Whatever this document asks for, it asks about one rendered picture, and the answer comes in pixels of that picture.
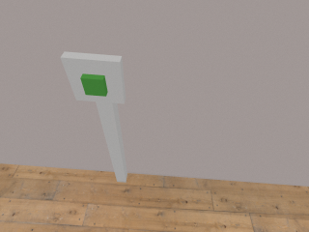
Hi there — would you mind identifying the button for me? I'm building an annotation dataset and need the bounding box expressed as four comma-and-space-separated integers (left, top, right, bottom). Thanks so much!
80, 73, 108, 97

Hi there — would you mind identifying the panel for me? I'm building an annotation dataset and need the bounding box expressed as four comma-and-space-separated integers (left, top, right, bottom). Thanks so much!
60, 51, 127, 183

